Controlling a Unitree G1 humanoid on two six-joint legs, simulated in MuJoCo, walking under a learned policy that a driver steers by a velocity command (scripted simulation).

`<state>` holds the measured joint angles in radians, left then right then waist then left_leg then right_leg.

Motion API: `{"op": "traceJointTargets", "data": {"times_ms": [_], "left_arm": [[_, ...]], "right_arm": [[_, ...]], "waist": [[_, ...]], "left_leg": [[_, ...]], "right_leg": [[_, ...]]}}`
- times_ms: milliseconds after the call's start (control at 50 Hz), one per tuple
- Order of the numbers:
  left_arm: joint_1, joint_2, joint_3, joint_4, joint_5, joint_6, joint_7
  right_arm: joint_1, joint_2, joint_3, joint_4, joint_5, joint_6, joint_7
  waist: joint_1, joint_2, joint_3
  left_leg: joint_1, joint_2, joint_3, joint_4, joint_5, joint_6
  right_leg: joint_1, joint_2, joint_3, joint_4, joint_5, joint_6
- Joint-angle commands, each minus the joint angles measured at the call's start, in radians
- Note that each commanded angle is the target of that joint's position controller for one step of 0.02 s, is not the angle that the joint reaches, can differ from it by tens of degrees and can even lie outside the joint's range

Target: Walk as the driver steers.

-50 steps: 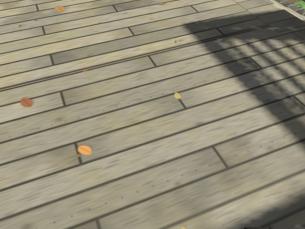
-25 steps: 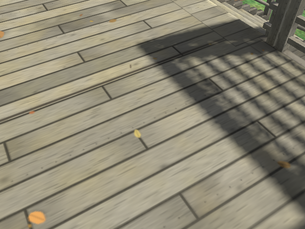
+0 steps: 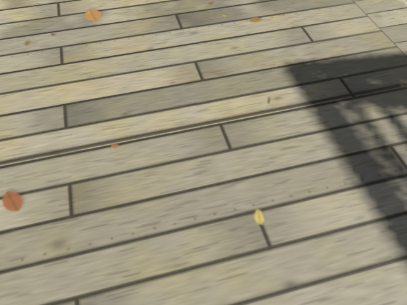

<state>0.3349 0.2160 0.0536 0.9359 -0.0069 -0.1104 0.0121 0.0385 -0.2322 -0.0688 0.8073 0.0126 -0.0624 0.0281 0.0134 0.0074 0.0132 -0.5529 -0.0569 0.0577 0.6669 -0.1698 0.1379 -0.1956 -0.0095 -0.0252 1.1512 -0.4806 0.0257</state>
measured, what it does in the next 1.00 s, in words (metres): walks ahead, turning left: right foot, then left foot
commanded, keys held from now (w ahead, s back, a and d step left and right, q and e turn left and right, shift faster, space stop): w+q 0.78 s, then w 0.22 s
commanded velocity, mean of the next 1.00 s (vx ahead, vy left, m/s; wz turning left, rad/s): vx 0.50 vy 0.00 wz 0.53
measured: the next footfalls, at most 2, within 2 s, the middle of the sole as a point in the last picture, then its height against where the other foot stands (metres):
right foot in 0.40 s outside the picture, level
left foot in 0.90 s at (129, 287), level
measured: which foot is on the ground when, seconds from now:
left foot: down 0.00-0.42, up 0.44-0.88, down 0.90-1.00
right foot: up 0.00-0.38, down 0.40-0.92, up 0.94-1.00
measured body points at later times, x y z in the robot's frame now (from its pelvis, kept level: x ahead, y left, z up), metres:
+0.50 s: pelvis +0.27 -0.02 +0.02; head +0.29 -0.02 +0.47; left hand +0.40 +0.27 -0.05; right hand +0.43 -0.26 -0.10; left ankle +0.14 +0.06 -0.63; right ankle +0.36 -0.11 -0.71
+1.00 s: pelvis +0.47 +0.14 +0.01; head +0.50 +0.17 +0.46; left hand +0.38 +0.42 -0.11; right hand +0.76 +0.03 -0.07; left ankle +0.48 +0.25 -0.71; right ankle +0.43 -0.06 -0.61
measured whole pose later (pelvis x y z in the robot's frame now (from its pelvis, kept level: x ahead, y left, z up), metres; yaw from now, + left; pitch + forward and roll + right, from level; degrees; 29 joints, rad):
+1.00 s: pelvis +0.47 +0.14 +0.01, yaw +33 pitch +3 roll -1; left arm 0.28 0.29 0.07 0.83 -0.03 -0.10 0.00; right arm 0.14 -0.25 -0.06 0.64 0.01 -0.05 0.03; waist 0.03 -0.02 0.02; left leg -0.46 -0.03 0.03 0.61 -0.21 0.07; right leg -0.37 -0.08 0.00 1.20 -0.44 0.01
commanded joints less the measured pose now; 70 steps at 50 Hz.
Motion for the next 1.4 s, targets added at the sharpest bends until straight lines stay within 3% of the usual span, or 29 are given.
{"op": "traceJointTargets", "data": {"times_ms": [20,40,80,160,240,320,380,400,420,440,460,500,580,700,820,860,880,900,920,940,960,980,1000,1040,1120,1220,1320,1360,1400], "left_arm": [[-0.091,0.108,0.014,-0.171,-0.027,-0.078,-0.002],[-0.118,0.120,0.024,-0.185,-0.002,-0.070,0.012],[-0.097,0.124,0.038,-0.210,0.013,-0.038,0.020],[-0.197,0.080,0.025,-0.272,0.032,-0.002,0.028],[-0.353,0.063,0.011,-0.320,0.014,-0.003,0.017],[-0.440,0.109,0.025,-0.361,0.000,-0.024,-0.008],[-0.332,0.143,0.050,-0.337,-0.009,-0.045,-0.018],[-0.222,0.183,0.066,-0.320,0.003,-0.050,-0.014],[-0.079,0.243,0.083,-0.305,0.022,-0.047,-0.004],[-0.007,0.268,0.091,-0.270,0.023,-0.034,-0.008],[-0.048,0.172,0.073,-0.298,0.001,-0.027,-0.001],[-0.097,0.128,0.056,-0.307,0.014,-0.003,0.007],[-0.137,0.096,0.037,-0.264,0.018,0.006,-0.007],[-0.109,0.177,0.065,-0.203,0.012,0.001,0.004],[-0.048,0.234,0.082,-0.163,-0.021,0.018,0.000],[-0.054,0.256,0.087,-0.153,-0.031,0.025,-0.002],[-0.053,0.249,0.082,-0.147,-0.034,0.029,-0.001],[-0.033,0.212,0.067,-0.148,-0.019,0.028,0.003],[0.021,0.106,0.026,-0.203,0.027,0.013,-0.005],[0.014,0.131,0.019,-0.202,0.000,-0.020,-0.016],[-0.071,0.195,0.040,-0.214,-0.044,-0.031,-0.023],[-0.127,0.182,0.031,-0.229,-0.040,-0.033,-0.018],[-0.151,0.176,0.030,-0.225,-0.012,-0.028,-0.010],[-0.115,0.171,0.037,-0.220,0.000,-0.001,-0.009],[-0.149,0.125,0.025,-0.225,0.009,0.031,-0.005],[-0.276,0.096,0.009,-0.241,-0.007,0.031,-0.027],[-0.392,0.095,0.005,-0.298,-0.018,0.032,-0.058],[-0.403,0.096,0.005,-0.319,-0.014,0.031,-0.073],[-0.345,0.123,0.019,-0.322,-0.003,0.032,-0.080]], "right_arm": [[0.210,-0.127,-0.036,-0.022,0.002,-0.006,-0.034],[0.139,-0.108,-0.028,-0.043,0.000,-0.008,-0.035],[0.099,-0.094,-0.021,-0.066,-0.008,-0.011,-0.034],[0.148,-0.152,-0.036,-0.082,0.003,-0.013,-0.040],[0.224,-0.168,-0.048,-0.088,0.014,0.000,-0.046],[0.289,-0.156,-0.050,-0.097,0.018,0.014,-0.047],[0.266,-0.137,-0.050,-0.125,0.015,0.022,-0.056],[0.236,-0.100,-0.038,-0.149,0.008,0.015,-0.056],[0.249,-0.040,-0.022,-0.178,0.002,0.008,-0.054],[0.344,-0.067,-0.019,-0.206,0.028,0.004,-0.058],[0.342,-0.157,-0.038,-0.183,0.024,0.001,-0.055],[0.197,-0.152,-0.042,-0.207,0.003,0.009,-0.045],[0.203,-0.084,-0.034,-0.216,0.017,0.027,-0.027],[0.062,-0.068,-0.016,-0.241,0.008,0.026,-0.012],[-0.060,-0.073,-0.014,-0.284,0.013,0.027,0.016],[0.004,-0.098,-0.030,-0.276,0.003,0.026,0.016],[0.134,-0.130,-0.053,-0.236,0.000,0.025,0.014],[0.299,-0.190,-0.082,-0.193,0.000,0.026,0.004],[0.385,-0.326,-0.103,-0.185,-0.003,0.020,-0.010],[0.446,-0.297,-0.085,-0.188,0.002,0.015,-0.009],[0.409,-0.238,-0.067,-0.181,-0.008,0.009,-0.007],[0.342,-0.200,-0.055,-0.184,-0.002,0.006,-0.009],[0.263,-0.164,-0.040,-0.188,-0.004,0.003,-0.009],[0.189,-0.120,-0.023,-0.194,-0.018,-0.006,-0.007],[0.205,-0.145,-0.029,-0.151,-0.013,-0.031,-0.017],[0.259,-0.161,-0.030,-0.096,-0.015,-0.036,-0.029],[0.321,-0.179,-0.038,-0.044,-0.010,-0.027,-0.032],[0.320,-0.187,-0.042,-0.035,-0.006,-0.015,-0.038],[0.281,-0.210,-0.047,-0.047,-0.003,-0.002,-0.050]], "waist": [[-0.096,0.038,-0.209],[-0.048,-0.039,-0.164],[0.016,-0.040,-0.124],[0.009,-0.008,-0.070],[-0.061,0.062,-0.085],[-0.094,0.076,-0.083],[-0.012,0.119,-0.108],[0.047,0.105,-0.180],[0.084,-0.038,-0.302],[0.043,-0.384,-0.369],[0.056,-0.239,-0.277],[0.058,-0.064,-0.116],[-0.009,-0.107,-0.032],[0.020,-0.089,-0.028],[0.054,-0.100,0.008],[-0.003,-0.109,-0.021],[-0.073,-0.087,-0.085],[-0.142,-0.053,-0.171],[-0.107,0.225,-0.272],[-0.133,0.264,-0.459],[-0.150,0.165,-0.341],[-0.126,0.122,-0.239],[-0.085,0.051,-0.163],[-0.014,0.068,-0.111],[0.007,0.037,-0.055],[-0.051,0.044,-0.006],[-0.105,0.036,0.051],[-0.100,0.047,0.050],[-0.057,0.086,0.000]], "left_leg": [[0.714,0.312,-0.630,-0.382,-0.007,0.226],[0.546,0.280,-0.543,-0.393,0.124,0.203],[0.354,0.224,-0.440,-0.410,0.207,0.188],[0.184,0.157,-0.330,-0.441,0.273,0.167],[0.216,0.125,-0.326,-0.390,0.142,0.117],[0.334,0.164,-0.451,-0.294,0.031,0.104],[0.352,0.135,-0.513,-0.172,0.054,0.064],[0.283,0.094,-0.463,-0.017,0.082,0.028],[0.095,0.003,-0.323,0.274,-0.098,-0.029],[-0.203,-0.045,-0.238,0.512,-0.425,-0.070],[-0.322,0.033,-0.252,0.637,-0.364,-0.092],[-0.324,0.086,-0.196,0.675,-0.207,-0.109],[-0.229,0.141,-0.158,0.594,-0.139,-0.131],[-0.216,0.166,-0.125,0.282,0.082,-0.140],[-0.084,0.124,-0.041,0.027,0.039,-0.087],[0.066,0.060,0.015,-0.052,-0.029,-0.042],[0.259,0.010,0.050,-0.129,0.031,-0.014],[0.540,0.026,-0.009,-0.108,0.081,0.017],[0.903,0.323,-0.498,-0.142,0.099,0.164],[0.979,0.449,-0.866,-0.334,-0.030,0.276],[0.911,0.411,-0.722,-0.338,-0.040,0.223],[0.773,0.369,-0.584,-0.329,-0.004,0.183],[0.609,0.335,-0.486,-0.343,0.076,0.153],[0.418,0.285,-0.389,-0.406,0.155,0.137],[0.361,0.271,-0.270,-0.483,0.256,0.137],[0.407,0.243,-0.116,-0.508,0.248,0.066],[0.575,0.301,-0.064,-0.477,0.254,0.043],[0.636,0.320,-0.043,-0.425,0.373,0.026],[0.652,0.303,0.000,-0.295,0.748,-0.008]], "right_leg": [[-0.668,-0.032,0.144,0.322,0.143,-0.025],[-0.592,-0.059,0.127,0.254,0.180,-0.011],[-0.488,-0.095,0.126,0.158,0.184,-0.005],[-0.445,-0.085,0.070,-0.147,0.311,0.035],[-0.358,-0.024,0.080,-0.473,0.514,0.047],[-0.337,0.018,0.108,-0.621,0.461,0.026],[-0.141,0.039,0.110,-0.739,0.406,-0.030],[0.046,-0.042,0.159,-0.727,0.408,-0.083],[0.329,-0.242,0.372,-0.733,0.364,-0.173],[0.522,-0.429,0.794,-0.803,0.164,-0.320],[0.474,-0.415,0.785,-0.824,0.002,-0.301],[0.262,-0.319,0.516,-0.840,0.159,-0.229],[0.047,-0.236,0.269,-0.930,0.381,-0.217],[0.082,-0.236,0.064,-0.950,0.531,-0.197],[0.152,-0.272,-0.021,-0.914,0.543,-0.158],[0.165,-0.269,-0.062,-0.798,0.815,-0.142],[0.138,-0.237,-0.112,-0.641,0.950,-0.121],[-0.021,-0.197,-0.149,-0.410,0.881,-0.084],[-0.442,-0.066,-0.143,0.015,0.187,-0.011],[-0.584,0.014,0.061,0.220,-0.111,-0.006],[-0.682,-0.039,0.097,0.271,-0.034,-0.021],[-0.690,-0.083,0.078,0.224,0.046,-0.036],[-0.632,-0.122,0.074,0.149,0.116,-0.037],[-0.501,-0.151,0.086,0.061,0.179,-0.037],[-0.533,-0.148,0.078,-0.101,0.326,-0.006],[-0.513,-0.112,0.058,-0.387,0.606,-0.024],[-0.571,-0.071,0.051,-0.523,0.562,-0.063],[-0.567,-0.051,0.024,-0.547,0.470,-0.087],[-0.439,0.011,-0.045,-0.558,0.365,-0.119]]}}
Velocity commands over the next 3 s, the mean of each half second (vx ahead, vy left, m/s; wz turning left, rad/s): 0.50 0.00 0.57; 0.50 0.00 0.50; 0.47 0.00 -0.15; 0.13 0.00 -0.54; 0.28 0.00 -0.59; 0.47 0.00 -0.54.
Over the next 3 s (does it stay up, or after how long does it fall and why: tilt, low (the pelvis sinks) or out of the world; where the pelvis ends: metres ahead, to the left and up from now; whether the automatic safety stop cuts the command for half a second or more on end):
stays up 1.18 0.25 0.03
